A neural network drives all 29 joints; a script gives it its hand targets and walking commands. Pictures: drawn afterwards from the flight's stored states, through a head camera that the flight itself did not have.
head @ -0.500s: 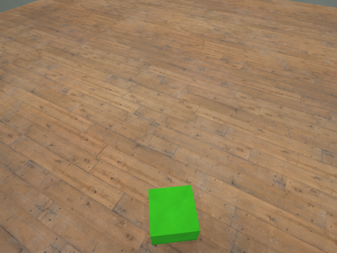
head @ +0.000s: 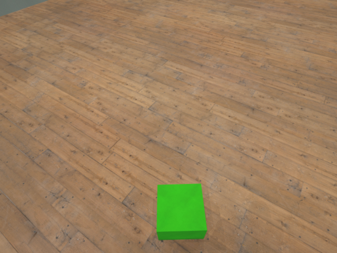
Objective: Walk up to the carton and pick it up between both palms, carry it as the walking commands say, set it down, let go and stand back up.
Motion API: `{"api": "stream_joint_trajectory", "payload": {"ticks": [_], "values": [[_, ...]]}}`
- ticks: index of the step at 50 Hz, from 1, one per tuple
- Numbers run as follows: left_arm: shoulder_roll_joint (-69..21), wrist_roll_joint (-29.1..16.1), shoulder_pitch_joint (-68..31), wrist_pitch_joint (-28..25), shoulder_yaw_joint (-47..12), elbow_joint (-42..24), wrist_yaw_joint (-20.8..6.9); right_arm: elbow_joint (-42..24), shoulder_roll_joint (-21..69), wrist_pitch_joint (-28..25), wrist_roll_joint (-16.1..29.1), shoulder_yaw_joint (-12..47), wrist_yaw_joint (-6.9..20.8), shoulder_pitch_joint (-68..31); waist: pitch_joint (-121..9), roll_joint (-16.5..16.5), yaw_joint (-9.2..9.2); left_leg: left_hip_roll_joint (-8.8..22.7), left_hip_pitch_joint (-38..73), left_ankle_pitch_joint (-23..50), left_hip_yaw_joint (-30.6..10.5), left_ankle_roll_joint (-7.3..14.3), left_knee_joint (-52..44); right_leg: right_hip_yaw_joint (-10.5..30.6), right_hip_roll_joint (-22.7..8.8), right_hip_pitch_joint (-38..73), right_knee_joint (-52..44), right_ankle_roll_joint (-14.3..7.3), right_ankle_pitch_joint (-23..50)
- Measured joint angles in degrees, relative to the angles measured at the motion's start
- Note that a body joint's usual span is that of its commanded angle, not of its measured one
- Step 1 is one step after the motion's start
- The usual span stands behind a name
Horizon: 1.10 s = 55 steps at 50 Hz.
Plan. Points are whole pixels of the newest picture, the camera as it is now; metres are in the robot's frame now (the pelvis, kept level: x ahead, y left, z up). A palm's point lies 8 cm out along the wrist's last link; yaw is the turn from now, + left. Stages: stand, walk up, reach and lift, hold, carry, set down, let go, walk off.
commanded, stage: walk up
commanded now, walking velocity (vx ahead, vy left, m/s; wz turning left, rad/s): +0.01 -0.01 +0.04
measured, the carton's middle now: (180, 211) +0.45 -0.02 -0.69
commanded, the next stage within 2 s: stand in 0.66 s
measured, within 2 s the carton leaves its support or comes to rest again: neither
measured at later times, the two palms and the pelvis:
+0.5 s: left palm out of the picture -0.01 +0.22 -0.14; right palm out of the picture -0.03 -0.17 -0.14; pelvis +0.02 +0.01 +0.01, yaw -2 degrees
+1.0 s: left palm out of the picture -0.01 +0.21 -0.14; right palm out of the picture -0.02 -0.18 -0.14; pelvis +0.03 +0.01 +0.01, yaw -2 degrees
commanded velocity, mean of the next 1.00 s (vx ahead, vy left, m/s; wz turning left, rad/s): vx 0.00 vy -0.01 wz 0.01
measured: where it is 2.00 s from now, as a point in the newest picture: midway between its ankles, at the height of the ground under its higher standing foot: outside the picture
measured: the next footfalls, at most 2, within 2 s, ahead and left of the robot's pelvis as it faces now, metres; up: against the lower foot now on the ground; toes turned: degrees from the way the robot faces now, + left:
none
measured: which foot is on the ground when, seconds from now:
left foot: down 0.00-1.00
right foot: down 0.00-1.00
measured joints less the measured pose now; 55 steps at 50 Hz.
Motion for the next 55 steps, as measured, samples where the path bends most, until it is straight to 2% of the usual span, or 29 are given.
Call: {"api": "stream_joint_trajectory", "payload": {"ticks": [2, 6, 11, 26, 32, 55], "values": [[-0.38, -0.21, -0.33, 0.17, -0.06, 0.5, -0.29, 0.6, 0.28, -0.23, -0.43, 0.31, 0.02, 0.26, -0.03, 0.09, 0.03, 0.63, 1.68, 5.14, 0.16, -0.62, -4.25, -0.33, 0.34, 0.68, -0.62, 0.34, 0.12], [-0.41, -0.6, 0.21, 0.25, 0.2, 1.88, -0.88, 2.55, 1.47, -0.95, -0.77, 1.14, 0.05, 1.65, -0.11, -0.71, 0.29, 0.77, 4.05, 6.1, 1.21, -1.95, -7.49, 0.55, 0.88, 2.83, -4.31, 0.97, 1.87], [-0.19, -0.3, 1.31, -0.21, -0.01, 3.68, -1.51, 4.41, 2.33, -1.59, -0.28, 1.93, -0.02, 3.65, 0.11, -0.62, -0.09, 0.66, 5.25, 6.35, 1.98, -1.66, -9.28, 1.26, 1.05, 3.69, -5.95, 1.17, 2.61], [-1.07, -0.53, 3.1, -0.57, -0.7, 6.92, -0.91, 6.54, 4.08, -2.34, -0.19, 2.98, -0.3, 4.59, -0.16, -0.32, -0.11, 0.53, 6.25, 5.43, 2.37, -1.19, -9.63, 1.7, 1.01, 4.57, -6.35, 1.84, 2.03], [-1.55, -0.44, 3.17, -1.05, -0.77, 7.52, -0.9, 7.09, 4.18, -2.5, 0.06, 2.99, -0.34, 3.79, -0.38, -0.09, 0.41, 0.57, 7.13, 5.23, 2.62, -1.19, -10.06, 1.94, 1.11, 5.17, -6.4, 1.88, 1.71], [-2.42, -0.28, 3.9, -1.32, -1.01, 7.74, -0.74, 7.72, 3.68, -2.22, 0.04, 2.55, -0.55, 4.54, -0.27, 0.31, 0.41, 1.12, 7.69, 4.52, 2.48, -1.74, -10.2, 1.81, 1.65, 5.64, -6.32, 1.61, 0.75]]}}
